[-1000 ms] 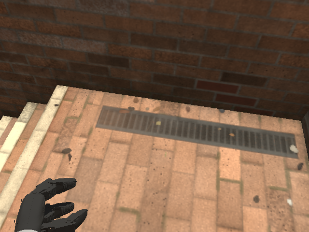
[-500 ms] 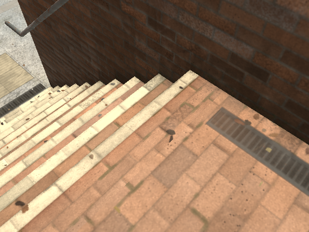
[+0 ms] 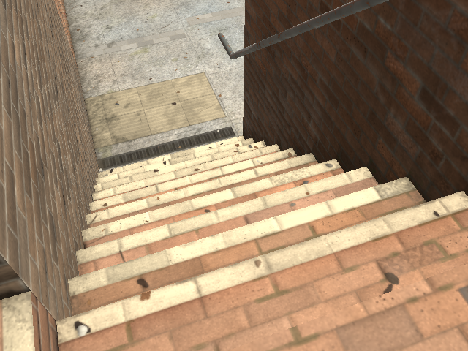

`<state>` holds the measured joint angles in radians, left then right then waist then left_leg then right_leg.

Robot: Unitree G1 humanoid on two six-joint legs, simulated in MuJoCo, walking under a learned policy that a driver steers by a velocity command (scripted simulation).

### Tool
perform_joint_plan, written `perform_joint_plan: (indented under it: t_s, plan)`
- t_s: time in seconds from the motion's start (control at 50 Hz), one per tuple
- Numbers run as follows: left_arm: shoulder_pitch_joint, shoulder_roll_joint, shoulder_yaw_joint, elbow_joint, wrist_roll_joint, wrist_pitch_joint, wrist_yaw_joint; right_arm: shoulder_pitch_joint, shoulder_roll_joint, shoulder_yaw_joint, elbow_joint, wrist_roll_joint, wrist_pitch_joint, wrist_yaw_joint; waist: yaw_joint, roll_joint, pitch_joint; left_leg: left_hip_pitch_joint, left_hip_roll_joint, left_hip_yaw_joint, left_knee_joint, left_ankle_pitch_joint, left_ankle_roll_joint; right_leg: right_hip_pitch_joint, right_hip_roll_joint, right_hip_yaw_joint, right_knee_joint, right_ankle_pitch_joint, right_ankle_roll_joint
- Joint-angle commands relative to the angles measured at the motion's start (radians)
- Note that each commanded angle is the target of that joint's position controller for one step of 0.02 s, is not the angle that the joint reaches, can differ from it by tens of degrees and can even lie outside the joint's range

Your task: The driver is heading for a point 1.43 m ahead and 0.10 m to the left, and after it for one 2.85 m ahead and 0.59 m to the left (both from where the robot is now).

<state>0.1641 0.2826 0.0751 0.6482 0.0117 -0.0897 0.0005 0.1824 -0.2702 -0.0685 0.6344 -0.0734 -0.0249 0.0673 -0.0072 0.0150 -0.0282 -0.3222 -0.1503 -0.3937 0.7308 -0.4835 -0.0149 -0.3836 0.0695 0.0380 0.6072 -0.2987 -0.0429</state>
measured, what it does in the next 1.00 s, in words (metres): walks ahead: left foot, then right foot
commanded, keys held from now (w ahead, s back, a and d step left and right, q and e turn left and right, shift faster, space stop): q+shift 0.04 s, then w+q+shift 0.38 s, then w+e+shift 0.58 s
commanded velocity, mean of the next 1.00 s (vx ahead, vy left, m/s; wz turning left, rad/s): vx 0.73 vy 0.00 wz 0.27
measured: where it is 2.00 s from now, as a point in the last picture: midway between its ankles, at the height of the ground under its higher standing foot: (223, 238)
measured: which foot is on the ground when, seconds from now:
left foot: up 0.00-0.54, down 0.56-1.00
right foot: down 0.00-0.56, up 0.58-0.98, down 1.00-1.00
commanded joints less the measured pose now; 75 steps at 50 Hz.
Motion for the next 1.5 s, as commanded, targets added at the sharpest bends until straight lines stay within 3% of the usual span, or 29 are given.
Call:
perform_joint_plan:
  t_s: [0.02, 0.1, 0.16, 0.24, 0.26, 0.28, 0.44, 0.5, 0.56, 0.58, 0.6, 0.62, 0.7, 0.82, 0.88, 0.92, 1.0, 1.02, 1.04, 1.08, 1.12, 1.18, 1.24, 1.32, 1.38, 1.42, 1.44, 1.46, 1.5]
  plan:
    - [0.245, 0.223, 0.072, -0.022, 0.035, -0.061, 0.015, 0.035, -0.106, -0.019, -0.061, 0.021, -0.035, -0.023, 0.045, -0.044, -0.117, -0.480, 0.023, 0.127, 0.410, -0.248, -0.102, 0.599, -0.492, 0.549, -0.219, 0.828, -0.374]
    - [0.019, -0.003, -0.012, -0.081, -0.012, -0.063, 0.021, 0.042, -0.080, -0.010, 0.051, -0.030, -0.038, -0.044, -0.011, -0.145, -0.008, -0.323, 0.171, 0.189, 0.459, 0.143, -0.043, 0.270, -0.325, 0.258, -0.433, -0.156, -0.128]
    - [0.101, 0.081, 0.007, -0.066, 0.040, -0.106, 0.038, -0.028, -0.034, 0.013, 0.057, 0.028, -0.034, 0.012, 0.048, -0.074, 0.022, -0.475, 0.194, 0.233, 0.434, 0.323, -0.016, 0.394, -0.335, 0.163, -0.458, -0.135, -0.114]
    - [0.266, 0.054, -0.021, 0.037, 0.084, -0.107, 0.007, -0.061, -0.029, 0.022, 0.072, 0.014, -0.050, 0.053, 0.071, -0.097, 0.056, -0.601, 0.225, 0.236, 0.454, 0.458, -0.001, 0.471, -0.365, 0.013, -0.415, 0.069, -0.111]
    - [0.278, 0.043, -0.031, 0.044, 0.083, -0.107, -0.002, -0.066, -0.026, 0.028, 0.074, 0.019, -0.059, 0.058, 0.079, -0.089, 0.075, -0.635, 0.229, 0.241, 0.466, 0.471, 0.005, 0.467, -0.371, -0.023, -0.401, 0.119, -0.118]
    - [0.324, 0.157, 0.038, 0.086, -0.032, -0.043, -0.009, -0.090, -0.094, -0.017, 0.074, 0.056, 0.005, 0.028, 0.072, 0.007, 0.119, -0.567, 0.232, 0.354, 0.441, 0.411, 0.023, 0.388, -0.370, -0.095, -0.402, 0.066, -0.015]
    - [0.386, 0.090, 0.007, 0.196, 0.028, -0.013, 0.033, -0.279, 0.008, 0.011, -0.001, 0.039, 0.045, 0.033, 0.107, -0.074, 0.221, -0.464, 0.201, 0.517, 0.130, 0.362, 0.133, 0.429, -0.350, -0.264, -0.426, 0.324, -0.011]
    - [0.372, 0.113, -0.010, 0.267, 0.035, 0.016, 0.044, -0.228, -0.051, 0.005, 0.001, 0.033, 0.045, 0.008, 0.021, -0.139, 0.192, -0.181, 0.088, 0.578, -0.053, 0.166, 0.185, 0.430, -0.359, -0.312, -0.396, 0.948, -0.054]
    - [0.238, 0.189, -0.015, 0.245, 0.011, 0.049, 0.041, 0.367, -0.147, -0.038, 0.194, 0.028, 0.011, -0.042, -0.285, -0.121, -0.069, 0.523, 0.108, 0.410, -0.264, 0.138, 0.261, 0.153, -0.327, -0.310, 0.307, 1.028, -0.090]
    - [0.322, 0.010, -0.056, 0.203, -0.033, 0.042, 0.000, 0.368, -0.243, -0.059, 0.190, 0.022, 0.002, -0.082, -0.168, 0.179, -0.233, 0.841, 0.514, -0.142, -0.348, -0.344, 0.339, -0.266, -0.136, -0.230, 0.708, -0.096, -0.049]
    - [0.194, 0.096, -0.031, 0.158, -0.044, 0.027, 0.010, 0.274, -0.221, -0.047, 0.135, 0.007, -0.018, -0.096, -0.198, 0.032, -0.230, 0.685, 0.564, -0.374, -0.494, -0.384, 0.309, -0.330, -0.052, 0.050, 0.818, -0.116, -0.065]
    - [0.132, 0.126, -0.017, 0.130, -0.046, 0.026, 0.003, 0.197, -0.178, -0.028, 0.168, 0.014, -0.016, -0.101, -0.128, -0.006, -0.028, 0.536, 0.533, -0.158, -0.502, -0.206, 0.254, -0.398, -0.104, 0.071, 0.778, -0.014, -0.072]
    - [0.232, 0.076, -0.021, 0.163, 0.027, 0.085, -0.027, 0.113, -0.055, 0.007, 0.176, 0.048, -0.077, -0.087, -0.001, 0.016, 0.095, 0.295, 0.415, 0.225, -0.626, 0.112, 0.136, -0.258, -0.208, 0.050, 0.572, 0.136, -0.039]
    - [-0.028, 0.024, -0.025, 0.056, -0.014, 0.090, -0.067, 0.182, -0.054, 0.005, 0.218, 0.061, -0.119, -0.093, -0.015, 0.092, 0.224, 0.202, 0.316, 0.577, -0.676, 0.523, 0.046, -0.328, -0.182, -0.002, 0.242, 0.399, -0.049]
    - [-0.011, 0.039, -0.005, 0.059, 0.017, 0.079, -0.091, 0.189, -0.076, 0.008, 0.230, 0.039, -0.101, -0.117, 0.028, 0.094, 0.145, 0.176, 0.324, 0.691, -0.532, 0.837, 0.022, -0.123, -0.098, -0.154, 0.320, 0.565, -0.073]
    - [0.070, 0.025, 0.000, 0.074, -0.003, 0.055, -0.098, 0.107, -0.033, 0.018, 0.222, 0.085, -0.121, -0.129, 0.123, 0.069, 0.109, 0.067, 0.262, 0.753, -0.429, 0.632, -0.041, 0.094, -0.088, -0.100, 0.118, 0.965, -0.139]
    - [0.634, 0.125, 0.056, 0.248, 0.011, 0.066, -0.007, -0.078, -0.172, -0.026, 0.171, 0.089, -0.084, -0.132, 0.361, 0.172, -0.060, 0.092, 0.397, 0.671, 0.396, 1.020, 0.000, 0.417, -0.066, -0.092, 0.219, 0.571, -0.218]
    - [0.644, 0.203, 0.092, 0.252, 0.008, 0.088, 0.017, -0.067, -0.163, -0.033, 0.111, 0.121, -0.085, -0.096, 0.357, -0.128, -0.086, -0.308, 0.259, 0.628, 0.863, 0.868, -0.026, 0.768, -0.015, -0.037, 0.132, 0.408, -0.249]
    - [0.485, 0.259, 0.098, 0.190, 0.000, 0.099, 0.026, -0.103, -0.070, 0.008, 0.056, 0.052, -0.093, -0.086, 0.302, -0.475, 0.014, -0.733, 0.080, 0.637, 1.149, -0.026, -0.063, 0.758, -0.120, 0.295, -0.179, 0.119, -0.287]
    - [0.236, 0.161, 0.056, 0.075, 0.013, 0.072, 0.059, -0.125, -0.115, 0.007, 0.027, 0.025, -0.096, -0.088, 0.134, -0.078, -0.021, -0.545, 0.214, 0.349, 0.925, -0.039, -0.060, 0.372, -0.191, 0.574, -0.246, -0.023, -0.257]
    - [0.100, 0.141, 0.033, 0.034, 0.021, 0.049, 0.099, -0.125, -0.126, 0.006, 0.035, 0.014, -0.075, -0.091, 0.021, 0.155, -0.026, -0.359, 0.250, 0.306, 0.641, -0.059, -0.066, 0.005, -0.128, 0.411, -0.082, 0.084, -0.188]
    - [0.064, 0.177, 0.034, 0.098, 0.045, 0.021, 0.080, 0.258, -0.078, 0.005, 0.174, 0.049, -0.060, -0.092, -0.147, -0.043, -0.179, 0.184, 0.181, 0.481, 0.765, 0.453, -0.104, -0.371, -0.139, 0.415, -0.114, 0.249, -0.215]
    - [0.119, 0.067, 0.010, 0.084, 0.003, -0.002, 0.089, -0.215, -0.076, 0.038, -0.003, 0.031, -0.080, -0.086, 0.017, 0.100, 0.029, -0.029, 0.145, 0.398, 0.301, 0.753, -0.111, -0.416, 0.018, 0.336, 0.054, -0.337, -0.158]
    - [0.103, 0.097, 0.026, 0.072, -0.003, 0.046, 0.087, -0.185, -0.074, 0.055, -0.023, 0.053, -0.090, -0.036, 0.055, -0.037, 0.025, 0.097, 0.117, 0.341, -0.134, 0.932, -0.027, -0.247, 0.054, 0.311, 0.310, -0.271, -0.151]
    - [0.087, 0.084, 0.022, 0.074, -0.020, 0.090, 0.062, -0.080, -0.056, 0.054, 0.014, 0.076, -0.077, -0.063, 0.049, -0.032, 0.083, 0.250, 0.221, 0.283, -0.495, 1.048, 0.052, -0.244, 0.093, 0.199, 0.680, -0.144, -0.123]
    - [-0.054, 0.051, 0.007, -0.014, -0.040, 0.103, 0.027, 0.114, -0.056, 0.047, 0.042, 0.066, -0.066, -0.077, -0.087, 0.052, 0.046, 0.547, 0.349, 0.210, -0.382, 1.035, 0.154, -0.612, 0.148, 0.110, 1.150, -0.365, -0.106]
    - [0.033, -0.038, -0.027, -0.072, -0.046, 0.096, 0.019, 0.116, -0.064, 0.058, 0.035, 0.045, -0.083, -0.069, 0.026, 0.123, -0.006, 0.677, 0.439, 0.222, -0.032, 1.163, 0.094, -0.831, 0.070, 0.043, 1.243, -0.354, -0.125]
    - [0.098, -0.059, -0.051, -0.073, -0.019, 0.081, 0.031, 0.213, -0.092, 0.042, 0.047, 0.036, -0.097, -0.066, 0.011, 0.216, -0.070, 0.758, 0.528, 0.165, 0.052, 1.232, 0.098, -0.948, 0.003, 0.054, 1.307, -0.310, -0.128]
    - [0.016, -0.018, -0.043, -0.060, 0.047, 0.086, 0.038, 0.288, -0.114, 0.028, 0.077, 0.045, -0.085, -0.063, 0.020, -0.005, 0.010, 0.509, 0.461, 0.233, 0.005, 0.832, 0.054, -1.040, -0.005, 0.068, 1.305, -0.062, -0.084]
Next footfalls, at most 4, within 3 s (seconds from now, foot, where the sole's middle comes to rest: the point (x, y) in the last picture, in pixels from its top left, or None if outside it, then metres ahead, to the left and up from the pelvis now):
0.56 left None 0.28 0.19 -0.76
1.00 right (203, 272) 0.71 0.12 -0.76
1.42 left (154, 281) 0.78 0.31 -0.96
1.88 right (259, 231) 1.10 -0.08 -1.16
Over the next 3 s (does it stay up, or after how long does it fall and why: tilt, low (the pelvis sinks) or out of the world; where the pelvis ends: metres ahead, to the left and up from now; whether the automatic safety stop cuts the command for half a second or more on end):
stays up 1.67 0.01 -0.85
